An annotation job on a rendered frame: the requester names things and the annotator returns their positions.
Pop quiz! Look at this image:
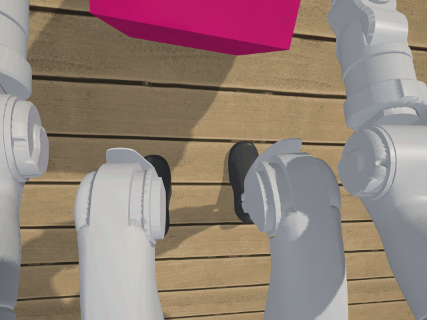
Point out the robot right shin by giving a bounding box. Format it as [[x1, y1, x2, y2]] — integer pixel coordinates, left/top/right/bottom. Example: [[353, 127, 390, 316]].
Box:
[[241, 138, 341, 225]]

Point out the robot right upper arm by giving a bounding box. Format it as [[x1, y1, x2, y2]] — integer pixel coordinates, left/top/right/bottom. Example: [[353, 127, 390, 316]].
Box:
[[338, 125, 427, 320]]

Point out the robot left thigh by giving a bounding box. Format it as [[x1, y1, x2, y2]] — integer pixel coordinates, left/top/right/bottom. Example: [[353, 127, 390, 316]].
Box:
[[77, 163, 166, 320]]

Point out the robot left upper arm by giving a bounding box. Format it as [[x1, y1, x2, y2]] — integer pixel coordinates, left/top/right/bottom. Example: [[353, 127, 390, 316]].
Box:
[[0, 94, 49, 320]]

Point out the carton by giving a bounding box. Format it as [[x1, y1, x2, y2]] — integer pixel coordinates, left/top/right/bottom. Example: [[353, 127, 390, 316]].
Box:
[[89, 0, 301, 55]]

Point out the left robot forearm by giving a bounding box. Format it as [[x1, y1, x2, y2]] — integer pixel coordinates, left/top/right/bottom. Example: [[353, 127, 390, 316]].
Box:
[[0, 0, 32, 101]]

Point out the right robot forearm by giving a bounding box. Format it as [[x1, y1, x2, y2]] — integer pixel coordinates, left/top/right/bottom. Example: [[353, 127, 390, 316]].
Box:
[[328, 0, 427, 131]]

